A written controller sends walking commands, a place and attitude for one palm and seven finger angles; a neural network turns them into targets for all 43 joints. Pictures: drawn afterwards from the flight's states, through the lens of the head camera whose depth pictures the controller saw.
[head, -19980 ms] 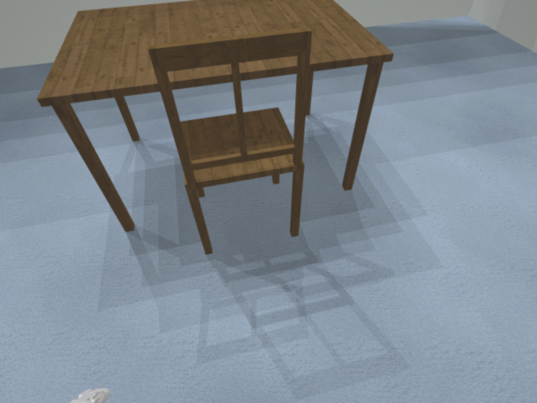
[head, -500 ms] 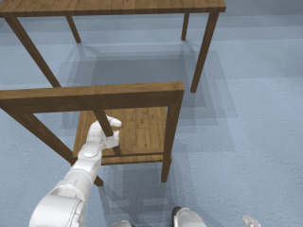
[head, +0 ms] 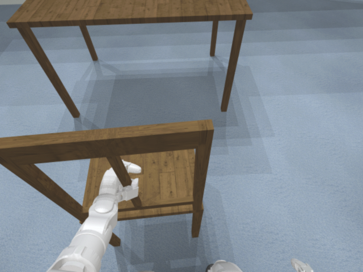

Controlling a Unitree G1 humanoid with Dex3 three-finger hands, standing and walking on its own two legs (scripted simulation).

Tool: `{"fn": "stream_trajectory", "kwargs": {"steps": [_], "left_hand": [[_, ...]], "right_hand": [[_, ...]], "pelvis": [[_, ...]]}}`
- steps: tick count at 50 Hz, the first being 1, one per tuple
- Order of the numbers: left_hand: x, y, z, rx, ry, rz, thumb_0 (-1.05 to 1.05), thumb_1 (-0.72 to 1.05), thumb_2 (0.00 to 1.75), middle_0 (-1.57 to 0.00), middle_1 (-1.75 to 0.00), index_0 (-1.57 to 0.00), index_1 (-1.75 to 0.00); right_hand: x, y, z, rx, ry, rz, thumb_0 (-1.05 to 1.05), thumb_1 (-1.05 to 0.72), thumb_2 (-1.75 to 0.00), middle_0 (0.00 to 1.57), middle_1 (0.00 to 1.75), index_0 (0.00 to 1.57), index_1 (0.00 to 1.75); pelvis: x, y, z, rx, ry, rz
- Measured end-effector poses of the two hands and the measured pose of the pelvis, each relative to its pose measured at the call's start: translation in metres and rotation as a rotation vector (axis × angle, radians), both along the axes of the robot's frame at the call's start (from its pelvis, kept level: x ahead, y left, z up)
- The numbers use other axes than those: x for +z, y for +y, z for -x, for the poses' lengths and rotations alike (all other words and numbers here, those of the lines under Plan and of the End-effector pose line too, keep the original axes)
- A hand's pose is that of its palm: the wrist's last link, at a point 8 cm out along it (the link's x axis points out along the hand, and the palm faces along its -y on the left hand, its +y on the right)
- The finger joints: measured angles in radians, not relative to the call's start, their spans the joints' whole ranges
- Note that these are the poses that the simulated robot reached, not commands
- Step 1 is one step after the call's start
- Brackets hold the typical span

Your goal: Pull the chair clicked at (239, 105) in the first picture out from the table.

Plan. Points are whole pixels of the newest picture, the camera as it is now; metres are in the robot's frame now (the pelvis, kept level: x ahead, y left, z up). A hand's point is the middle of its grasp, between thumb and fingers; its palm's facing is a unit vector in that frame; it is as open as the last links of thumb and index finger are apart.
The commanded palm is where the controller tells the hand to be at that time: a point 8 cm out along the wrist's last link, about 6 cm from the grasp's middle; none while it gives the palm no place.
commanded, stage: stop walking, hand still on the chair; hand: left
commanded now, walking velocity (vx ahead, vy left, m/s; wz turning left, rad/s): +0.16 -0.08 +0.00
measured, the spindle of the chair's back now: (127, 183) +0.34 +0.15 -0.07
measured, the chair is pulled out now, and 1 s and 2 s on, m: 0.67 0.74 0.75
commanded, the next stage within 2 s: open the thumb and straighten the fingers in 1.04 s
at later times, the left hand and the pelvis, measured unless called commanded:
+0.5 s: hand (129, 220) +0.24 +0.13 -0.06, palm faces -0.01 -0.98 -0.20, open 5.3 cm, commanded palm +0.22 +0.18 -0.05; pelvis +0.02 +0.00 +0.01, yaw -1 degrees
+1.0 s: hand (130, 219) +0.24 +0.13 -0.06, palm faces +0.02 -0.98 -0.19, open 5.3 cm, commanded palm +0.22 +0.18 -0.05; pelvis +0.04 +0.00 +0.01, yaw +0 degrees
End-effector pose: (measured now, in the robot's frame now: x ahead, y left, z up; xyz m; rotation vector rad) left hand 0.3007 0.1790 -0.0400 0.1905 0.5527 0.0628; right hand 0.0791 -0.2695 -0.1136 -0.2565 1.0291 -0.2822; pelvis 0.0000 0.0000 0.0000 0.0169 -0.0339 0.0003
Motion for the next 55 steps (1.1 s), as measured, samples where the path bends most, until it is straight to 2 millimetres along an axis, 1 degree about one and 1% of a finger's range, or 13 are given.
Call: {"fn": "stream_trajectory", "kwargs": {"steps": [3, 8, 12, 17, 21, 29, 41, 48, 55], "left_hand": [[0.0, -0.002, 0.02, -0.012, 0.011, 0.007, 0.05, 0.69, 0.79, -0.29, -1.26, -0.49, -1.45], [0.0, -0.004, 0.048, -0.019, 0.011, 0.01, 0.04, 0.68, 0.79, -0.29, -1.27, -0.49, -1.45], [0.0, -0.004, 0.063, -0.02, 0.008, 0.003, 0.04, 0.68, 0.81, -0.31, -1.27, -0.5, -1.45], [0.0, -0.002, 0.074, -0.01, 0.011, 0.0, 0.04, 0.67, 0.83, -0.32, -1.27, -0.5, -1.45], [0.0, 0.0, 0.078, -0.011, 0.008, -0.002, 0.04, 0.67, 0.84, -0.32, -1.27, -0.49, -1.45], [0.0, 0.001, 0.077, -0.015, 0.012, 0.002, 0.05, 0.67, 0.85, -0.32, -1.28, -0.49, -1.45], [0.0, 0.0, 0.078, 0.006, 0.022, 0.008, 0.05, 0.67, 0.86, -0.31, -1.29, -0.49, -1.45], [0.001, 0.0, 0.078, 0.015, 0.026, 0.009, 0.06, 0.68, 0.85, -0.31, -1.29, -0.49, -1.45], [0.001, 0.0, 0.077, 0.013, 0.026, 0.009, 0.06, 0.68, 0.85, -0.31, -1.29, -0.49, -1.45]], "right_hand": [[0.006, 0.007, -0.002, 0.007, -0.026, -0.012, 0.01, -0.91, -0.9, 0.2, 0.3, 0.2, 0.3], [0.006, 0.024, -0.014, 0.041, -0.065, -0.064, 0.01, -0.91, -0.9, 0.2, 0.3, 0.2, 0.3], [0.007, 0.034, -0.027, 0.06, -0.109, -0.093, 0.01, -0.91, -0.9, 0.2, 0.3, 0.2, 0.3], [0.012, 0.04, -0.041, 0.073, -0.157, -0.099, 0.01, -0.91, -0.9, 0.2, 0.3, 0.2, 0.3], [0.016, 0.04, -0.051, 0.083, -0.171, -0.088, 0.01, -0.91, -0.9, 0.2, 0.3, 0.2, 0.3], [0.021, 0.036, -0.068, 0.087, -0.173, -0.067, 0.01, -0.91, -0.9, 0.2, 0.3, 0.2, 0.3], [0.024, 0.037, -0.092, 0.104, -0.183, -0.073, 0.01, -0.91, -0.9, 0.2, 0.3, 0.2, 0.3], [0.025, 0.036, -0.097, 0.109, -0.179, -0.074, 0.01, -0.91, -0.9, 0.2, 0.3, 0.2, 0.3], [0.025, 0.034, -0.094, 0.103, -0.163, -0.067, 0.01, -0.91, -0.9, 0.2, 0.3, 0.2, 0.3]], "pelvis": [[0.004, 0.001, 0.002, -0.006, -0.005, 0.008], [0.005, -0.002, 0.001, -0.006, -0.025, 0.012], [0.005, -0.003, -0.003, -0.011, -0.027, 0.011], [0.007, -0.001, -0.008, -0.017, -0.013, 0.011], [0.008, 0.001, -0.014, -0.017, -0.002, 0.009], [0.01, 0.004, -0.027, -0.012, 0.011, 0.008], [0.011, 0.0, -0.038, -0.002, 0.013, 0.009], [0.012, -0.003, -0.039, 0.002, 0.015, 0.013], [0.012, -0.003, -0.039, 0.005, 0.016, 0.014]]}}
